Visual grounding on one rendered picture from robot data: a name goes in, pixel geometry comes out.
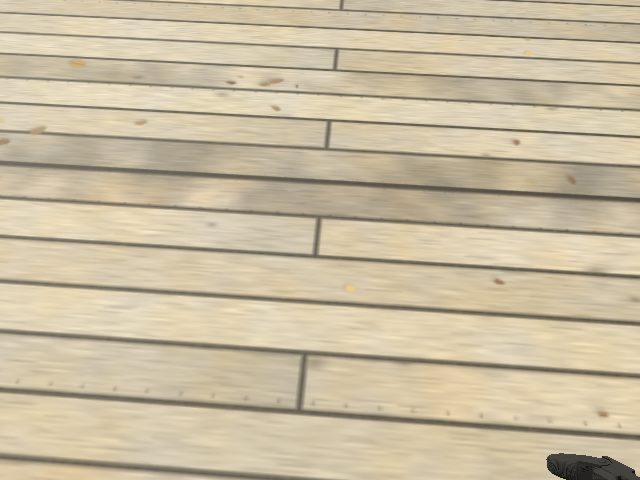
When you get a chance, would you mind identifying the robot right hand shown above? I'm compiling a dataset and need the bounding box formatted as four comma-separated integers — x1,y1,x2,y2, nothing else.
546,453,640,480

